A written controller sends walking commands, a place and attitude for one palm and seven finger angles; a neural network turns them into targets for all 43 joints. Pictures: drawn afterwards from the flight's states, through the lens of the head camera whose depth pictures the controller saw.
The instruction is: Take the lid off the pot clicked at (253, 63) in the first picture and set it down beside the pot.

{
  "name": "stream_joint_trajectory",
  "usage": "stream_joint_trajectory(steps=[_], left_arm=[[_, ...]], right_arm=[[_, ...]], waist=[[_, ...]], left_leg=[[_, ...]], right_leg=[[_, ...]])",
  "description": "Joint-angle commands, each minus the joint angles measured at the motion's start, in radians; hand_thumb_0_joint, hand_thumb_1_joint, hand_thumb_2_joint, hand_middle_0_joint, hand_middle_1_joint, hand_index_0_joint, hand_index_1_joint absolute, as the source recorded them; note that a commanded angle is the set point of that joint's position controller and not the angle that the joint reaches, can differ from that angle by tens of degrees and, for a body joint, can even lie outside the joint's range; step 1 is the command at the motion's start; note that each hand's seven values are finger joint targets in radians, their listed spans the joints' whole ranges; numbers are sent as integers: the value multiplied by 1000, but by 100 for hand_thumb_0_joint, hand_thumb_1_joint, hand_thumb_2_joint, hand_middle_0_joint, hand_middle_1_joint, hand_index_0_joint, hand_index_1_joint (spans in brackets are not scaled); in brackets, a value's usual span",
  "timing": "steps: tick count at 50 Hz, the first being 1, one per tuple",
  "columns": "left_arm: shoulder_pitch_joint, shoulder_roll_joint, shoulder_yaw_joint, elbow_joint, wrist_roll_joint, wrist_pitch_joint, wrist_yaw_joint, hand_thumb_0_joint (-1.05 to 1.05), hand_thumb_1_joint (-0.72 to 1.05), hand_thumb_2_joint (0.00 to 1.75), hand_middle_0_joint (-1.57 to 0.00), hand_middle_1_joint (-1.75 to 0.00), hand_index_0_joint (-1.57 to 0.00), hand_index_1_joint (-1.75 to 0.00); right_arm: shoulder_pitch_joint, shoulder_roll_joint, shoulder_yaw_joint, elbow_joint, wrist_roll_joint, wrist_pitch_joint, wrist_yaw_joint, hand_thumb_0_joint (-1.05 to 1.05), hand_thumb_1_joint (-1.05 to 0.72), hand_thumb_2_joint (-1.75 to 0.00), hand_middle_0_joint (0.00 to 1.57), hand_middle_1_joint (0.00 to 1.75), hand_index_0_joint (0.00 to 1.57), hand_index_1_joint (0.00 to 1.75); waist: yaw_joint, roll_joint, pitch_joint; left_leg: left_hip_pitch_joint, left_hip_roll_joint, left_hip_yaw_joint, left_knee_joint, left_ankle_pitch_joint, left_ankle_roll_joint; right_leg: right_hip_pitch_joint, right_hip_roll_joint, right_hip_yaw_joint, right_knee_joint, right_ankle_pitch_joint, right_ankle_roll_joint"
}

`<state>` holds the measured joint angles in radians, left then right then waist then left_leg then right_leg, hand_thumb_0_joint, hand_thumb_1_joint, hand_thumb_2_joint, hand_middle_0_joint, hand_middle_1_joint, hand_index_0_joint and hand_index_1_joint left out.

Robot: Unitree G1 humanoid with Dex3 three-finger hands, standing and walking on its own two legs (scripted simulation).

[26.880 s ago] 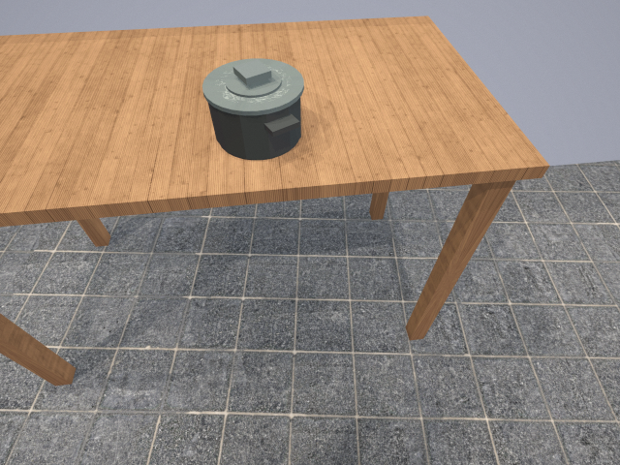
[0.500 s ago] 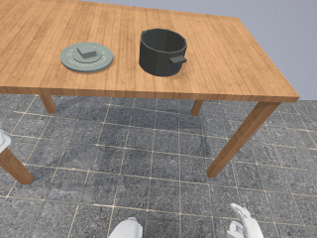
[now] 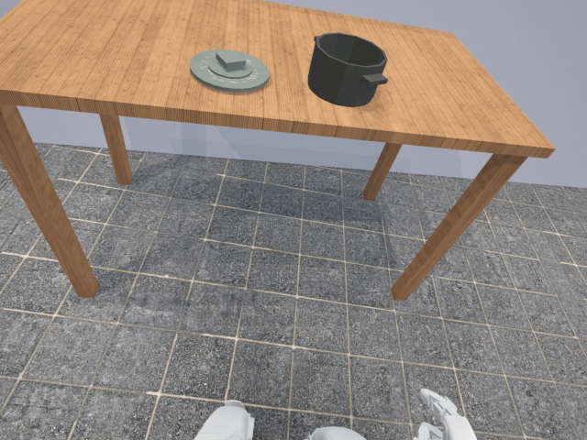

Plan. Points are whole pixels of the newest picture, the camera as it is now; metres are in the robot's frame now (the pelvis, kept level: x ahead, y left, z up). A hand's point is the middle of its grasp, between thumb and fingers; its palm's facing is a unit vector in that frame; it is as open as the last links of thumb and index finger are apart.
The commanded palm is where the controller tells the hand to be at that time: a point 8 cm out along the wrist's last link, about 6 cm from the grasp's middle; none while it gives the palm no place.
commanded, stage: stop stepping back and stand still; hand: left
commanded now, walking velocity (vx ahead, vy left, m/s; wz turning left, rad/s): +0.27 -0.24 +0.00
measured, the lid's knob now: (230, 59) +0.82 +0.17 +0.10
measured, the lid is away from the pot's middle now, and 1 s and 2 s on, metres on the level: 0.26 0.26 0.26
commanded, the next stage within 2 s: let the arm hang, fingers relaxed in 0.76 s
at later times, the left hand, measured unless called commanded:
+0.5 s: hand out of the picture +0.05 +0.30 +0.27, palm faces +0.43 -0.78 -0.47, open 7.4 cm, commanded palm none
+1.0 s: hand out of the picture -0.27 +0.26 -0.14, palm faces +0.09 -0.99 -0.13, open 7.3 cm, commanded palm none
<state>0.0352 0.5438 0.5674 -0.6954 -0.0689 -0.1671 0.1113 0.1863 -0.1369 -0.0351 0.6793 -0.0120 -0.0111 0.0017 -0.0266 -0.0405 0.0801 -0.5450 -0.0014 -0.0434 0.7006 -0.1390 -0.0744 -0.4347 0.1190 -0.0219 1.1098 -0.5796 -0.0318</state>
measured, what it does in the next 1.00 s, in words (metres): walks backwards: right foot, then left foot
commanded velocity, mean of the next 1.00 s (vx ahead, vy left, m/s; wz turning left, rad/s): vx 0.13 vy -0.09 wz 0.00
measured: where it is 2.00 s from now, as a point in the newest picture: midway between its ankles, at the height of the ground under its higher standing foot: outside the picture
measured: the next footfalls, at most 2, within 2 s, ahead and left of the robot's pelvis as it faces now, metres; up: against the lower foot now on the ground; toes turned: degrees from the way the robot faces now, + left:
right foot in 0.06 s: +0.04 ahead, -0.10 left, +0.00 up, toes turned -2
left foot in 0.20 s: +0.03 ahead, +0.19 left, +0.00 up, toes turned +5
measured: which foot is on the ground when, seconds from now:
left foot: down 0.00-0.02, up 0.04-0.18, down 0.20-0.44, up 0.46-0.56, down 0.58-0.72, up 0.74-0.96, down 0.98-1.00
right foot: up 0.00-0.04, down 0.06-0.18, up 0.20-0.46, down 0.48-1.00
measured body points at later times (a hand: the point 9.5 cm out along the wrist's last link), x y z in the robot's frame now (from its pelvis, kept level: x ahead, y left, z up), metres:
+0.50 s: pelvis -0.13 +0.08 +0.02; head -0.12 +0.11 +0.47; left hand +0.03 +0.34 +0.29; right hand +0.05 -0.12 -0.06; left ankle -0.06 +0.19 -0.68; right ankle -0.13 -0.03 -0.71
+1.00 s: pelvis -0.14 +0.11 +0.02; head -0.08 +0.12 +0.46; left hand -0.27 +0.31 -0.13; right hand -0.14 -0.15 -0.12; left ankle -0.14 +0.22 -0.71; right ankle -0.13 -0.02 -0.71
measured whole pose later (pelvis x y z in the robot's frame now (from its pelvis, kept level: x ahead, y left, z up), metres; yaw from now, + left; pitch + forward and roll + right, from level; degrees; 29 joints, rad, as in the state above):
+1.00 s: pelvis -0.14 +0.11 +0.02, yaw +2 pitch +3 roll -1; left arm 0.47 0.12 0.01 1.12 0.01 0.05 0.00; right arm 0.36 -0.22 -0.05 0.94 -0.02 0.02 -0.03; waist 0.00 0.00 0.08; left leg -0.34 0.01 0.00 0.58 -0.30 0.03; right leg -0.35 0.02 0.02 0.61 -0.35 0.00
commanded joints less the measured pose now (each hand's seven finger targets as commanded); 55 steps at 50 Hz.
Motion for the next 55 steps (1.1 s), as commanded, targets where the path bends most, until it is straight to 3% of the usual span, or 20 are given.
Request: stream_joint_trajectory(steps=[1,2,4,6,8,9,12,20,23,24,26,28,29,33,35,36,38,46,49,55], left_arm=[[396,134,12,-278,-6,-37,-10,0,90,90,-20,-30,-20,-30],[430,68,-39,-411,-15,-29,-41,0,90,90,-20,-30,-20,-30],[245,279,140,-518,-48,-78,-23,0,90,90,-20,-30,-20,-30],[133,225,152,-390,-9,-52,9,0,90,90,-20,-30,-20,-30],[171,96,51,-138,-6,-41,43,0,90,90,-20,-30,-20,-30],[101,120,46,-214,-8,-70,56,0,90,90,-20,-30,-20,-30],[69,150,65,-136,-5,-72,22,0,90,90,-20,-30,-20,-30],[390,109,-9,-368,-1,-14,37,0,90,90,-20,-30,-20,-30],[341,211,84,-426,4,-30,47,0,90,90,-20,-30,-20,-30],[235,-223,-400,634,107,119,-59,0,90,90,-20,-30,-20,-30],[252,-170,-444,735,135,188,-84,0,90,90,-20,-30,-20,-30],[254,-257,-486,813,117,200,-111,0,90,90,-20,-30,-20,-30],[161,-208,-461,837,111,182,-120,0,90,90,-20,-30,-20,-30],[286,-164,-452,1145,83,225,-143,0,90,90,-20,-30,-20,-30],[539,-78,-451,1360,89,223,-135,0,90,90,-20,-30,-20,-30],[475,-25,-481,1374,98,201,-110,0,90,90,-20,-30,-20,-30],[177,-46,-500,1371,87,167,-83,0,90,90,-20,-30,-20,-30],[277,-241,-518,1694,85,166,-91,0,90,90,-20,-30,-20,-30],[309,-311,-537,1700,74,162,-112,0,90,90,-20,-30,-20,-30],[307,-301,-553,1801,70,156,-94,0,90,90,-20,-30,-20,-30]], right_arm=[[-56,-108,-53,-231,68,-41,27,0,-90,-90,20,30,20,30],[-90,-159,-66,-274,80,-23,21,0,-90,-90,20,30,20,30],[-75,-62,42,-299,-11,-53,-2,0,-90,-90,20,30,20,30],[-108,-157,-39,-247,13,-44,-32,0,-90,-90,20,30,20,30],[-56,-155,-12,-176,16,-56,-69,0,-90,-90,20,30,20,30],[-56,-196,-22,-197,7,-72,-68,0,-90,-90,20,30,20,30],[-71,-188,-39,-172,6,-89,-31,0,-90,-90,20,30,20,30],[-114,-139,-33,-270,15,-38,-14,0,-90,-90,20,30,20,30],[-90,-129,-25,-233,29,-20,-27,0,-90,-90,20,30,20,30],[-69,-245,-31,-150,36,-67,12,0,-90,-90,20,30,20,30],[161,-259,-61,-95,15,10,28,0,-90,-90,20,30,20,30],[195,-387,-84,-89,-39,33,24,0,-90,-90,20,30,20,30],[174,-391,-89,-97,-44,18,4,0,-90,-90,20,30,20,30],[-163,-372,-51,-131,-59,23,-15,0,-90,-90,20,30,20,30],[-204,-299,-43,-94,-47,47,-18,0,-90,-90,20,30,20,30],[-175,-196,-37,-113,-18,59,-17,0,-90,-90,20,30,20,30],[-41,-224,-58,-52,-25,74,-6,0,-90,-90,20,30,20,30],[207,-104,-30,208,0,4,-26,0,-90,-90,20,30,20,30],[268,-236,-44,227,-15,14,-52,0,-90,-90,20,30,20,30],[187,-115,-11,304,5,1,-53,0,-90,-90,20,30,20,30]], waist=[[111,-250,-187],[42,-377,-119],[2,84,-235],[8,-214,-104],[-32,215,-132],[-14,600,-106],[-14,169,-53],[48,268,-256],[16,-95,-164],[-83,76,-101],[-112,-147,-142],[-113,226,-20],[-88,115,-55],[112,249,-13],[226,-213,20],[155,-550,67],[-35,45,24],[-31,-15,-101],[-31,199,-65],[27,68,-83]], left_leg=[[1,-116,155,608,-475,-104],[-108,-53,-131,1136,-536,113],[-102,74,8,692,-307,80],[170,119,33,245,-444,83],[458,90,75,-270,-388,94],[521,320,-263,-432,-433,134],[150,402,-453,-549,-628,214],[38,183,56,-369,-590,73],[-69,45,110,447,-302,59],[0,181,77,574,-435,58],[200,128,36,218,-437,93],[289,361,-447,-319,-684,231],[149,408,-533,-404,-558,261],[-476,345,-257,-486,-704,172],[-478,56,88,127,-694,61],[-503,-91,110,602,-544,48],[-279,-16,-52,844,-276,61],[364,-3,62,-255,-225,114],[462,342,-373,-478,-356,266],[276,103,-57,-307,52,149]], right_leg=[[221,-274,206,-754,-72,-219],[-116,-481,481,-796,71,-284],[99,-359,124,-771,188,-1],[-163,-337,211,-794,-238,-122],[-179,-220,65,-420,-74,-86],[-346,-62,-76,-85,-52,-10],[-239,-78,93,165,156,32],[483,-12,-140,-569,57,-54],[233,-395,375,-868,189,-266],[-10,-513,51,-701,596,-121],[-236,-330,65,-547,-89,-82],[-508,-77,-87,49,-126,45],[-371,-130,42,230,0,52],[211,-180,61,34,-2,37],[289,-187,204,-581,-147,-33],[94,-363,651,-938,-419,-130],[-127,-423,756,-1007,-410,-139],[92,-245,268,-721,156,-84],[-118,-111,5,-444,99,40],[292,-173,98,-702,437,17]])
